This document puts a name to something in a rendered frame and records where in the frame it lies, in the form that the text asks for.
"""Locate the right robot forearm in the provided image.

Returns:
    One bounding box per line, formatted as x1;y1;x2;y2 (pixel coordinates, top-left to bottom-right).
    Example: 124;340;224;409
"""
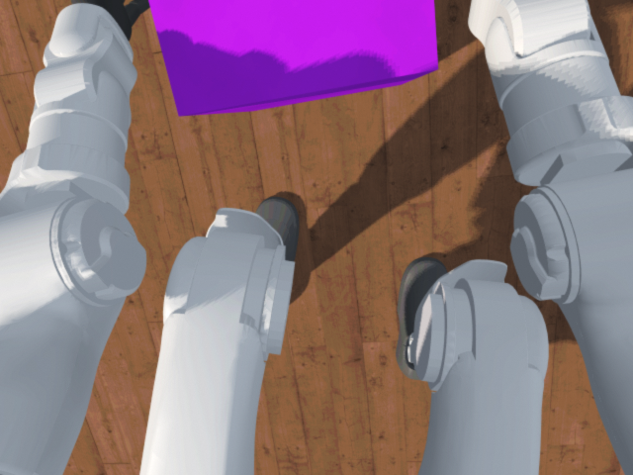
468;0;633;186

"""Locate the left robot forearm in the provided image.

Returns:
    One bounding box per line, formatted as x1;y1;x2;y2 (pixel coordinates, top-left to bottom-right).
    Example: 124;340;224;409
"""
0;3;137;217

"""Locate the carton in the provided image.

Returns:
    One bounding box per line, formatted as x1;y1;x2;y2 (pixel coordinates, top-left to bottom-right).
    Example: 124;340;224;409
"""
148;0;438;116

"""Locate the robot thigh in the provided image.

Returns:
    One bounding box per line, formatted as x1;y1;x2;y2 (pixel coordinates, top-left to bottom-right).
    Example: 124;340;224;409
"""
416;278;544;475
139;229;295;475

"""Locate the robot right thigh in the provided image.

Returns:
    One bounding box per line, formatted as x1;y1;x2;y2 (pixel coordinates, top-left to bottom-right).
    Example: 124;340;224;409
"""
416;278;544;475

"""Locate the robot left upper arm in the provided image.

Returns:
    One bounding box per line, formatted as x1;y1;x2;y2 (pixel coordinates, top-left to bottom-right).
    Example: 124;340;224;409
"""
0;196;146;475

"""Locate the left robot hand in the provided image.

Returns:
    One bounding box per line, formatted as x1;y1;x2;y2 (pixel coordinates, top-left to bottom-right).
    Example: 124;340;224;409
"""
71;0;150;41

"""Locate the robot right upper arm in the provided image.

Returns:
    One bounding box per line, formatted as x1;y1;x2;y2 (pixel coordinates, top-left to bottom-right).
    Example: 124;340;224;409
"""
510;168;633;475

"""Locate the robot left thigh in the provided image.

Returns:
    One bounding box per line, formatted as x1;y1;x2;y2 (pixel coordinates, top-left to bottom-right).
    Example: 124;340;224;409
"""
139;229;295;475

